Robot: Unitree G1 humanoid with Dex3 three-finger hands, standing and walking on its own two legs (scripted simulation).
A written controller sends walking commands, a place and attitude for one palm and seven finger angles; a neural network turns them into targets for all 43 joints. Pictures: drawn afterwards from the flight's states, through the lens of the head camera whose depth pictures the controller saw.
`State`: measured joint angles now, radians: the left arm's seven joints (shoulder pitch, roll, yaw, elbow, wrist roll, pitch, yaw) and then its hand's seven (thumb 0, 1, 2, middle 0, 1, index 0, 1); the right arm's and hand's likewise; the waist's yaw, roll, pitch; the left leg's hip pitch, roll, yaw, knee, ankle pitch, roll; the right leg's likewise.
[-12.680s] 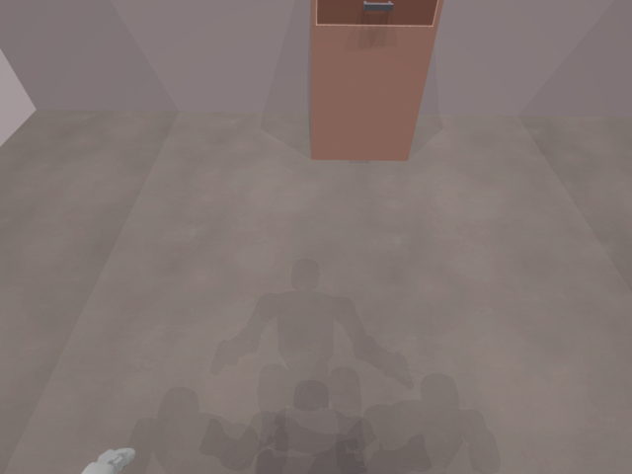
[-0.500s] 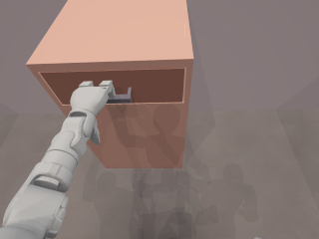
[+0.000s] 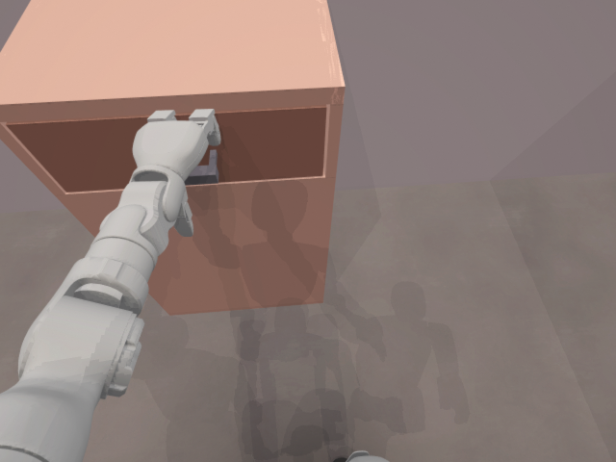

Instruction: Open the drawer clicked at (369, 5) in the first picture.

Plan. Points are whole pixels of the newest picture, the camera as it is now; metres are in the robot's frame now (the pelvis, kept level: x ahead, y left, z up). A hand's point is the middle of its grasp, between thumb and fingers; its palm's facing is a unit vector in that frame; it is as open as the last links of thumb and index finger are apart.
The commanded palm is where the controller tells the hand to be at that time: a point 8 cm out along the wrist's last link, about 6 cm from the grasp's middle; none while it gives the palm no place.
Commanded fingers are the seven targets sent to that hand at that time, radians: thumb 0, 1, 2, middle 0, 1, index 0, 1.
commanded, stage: move the hooked fingers above the handle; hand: left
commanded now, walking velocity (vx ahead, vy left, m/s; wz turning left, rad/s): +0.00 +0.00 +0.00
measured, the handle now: (183, 166) +0.56 +0.17 +0.00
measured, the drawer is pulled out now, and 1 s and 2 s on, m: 0.00 0.00 0.00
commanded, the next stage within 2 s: none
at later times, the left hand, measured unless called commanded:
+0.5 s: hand (160, 181) +0.50 +0.18 +0.04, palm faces -0.13 +0.01 -0.99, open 13.8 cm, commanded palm +0.50 +0.18 +0.10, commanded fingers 0.00 -0.50 0.30 -0.30 -1.20 -0.30 -1.20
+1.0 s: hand (167, 169) +0.51 +0.17 +0.05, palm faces -0.10 -0.03 -0.99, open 13.6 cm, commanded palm +0.49 +0.19 +0.11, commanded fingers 0.00 -0.50 0.30 -0.30 -1.20 -0.30 -1.20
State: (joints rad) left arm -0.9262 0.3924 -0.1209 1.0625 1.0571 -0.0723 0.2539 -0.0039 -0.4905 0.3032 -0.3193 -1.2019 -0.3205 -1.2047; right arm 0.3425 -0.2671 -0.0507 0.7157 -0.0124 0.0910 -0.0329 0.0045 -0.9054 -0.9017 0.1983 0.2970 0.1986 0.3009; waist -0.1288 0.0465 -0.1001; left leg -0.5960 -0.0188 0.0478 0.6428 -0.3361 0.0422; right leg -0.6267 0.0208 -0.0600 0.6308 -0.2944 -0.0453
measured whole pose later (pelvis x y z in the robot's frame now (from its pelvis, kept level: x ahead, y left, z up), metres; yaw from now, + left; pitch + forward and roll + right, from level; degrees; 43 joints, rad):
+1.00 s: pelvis +0.00 +0.00 +0.00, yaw -2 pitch +17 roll +0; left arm -0.98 0.43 -0.06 1.20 1.05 0.08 0.26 0.00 -0.49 0.30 -0.33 -1.22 -0.35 -1.23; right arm 0.31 -0.25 0.00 0.68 0.00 0.11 -0.04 0.00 -0.90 -0.90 0.20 0.30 0.20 0.30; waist -0.15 0.07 -0.11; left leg -0.59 0.00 0.08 0.63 -0.33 0.04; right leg -0.63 0.04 -0.03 0.61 -0.27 -0.04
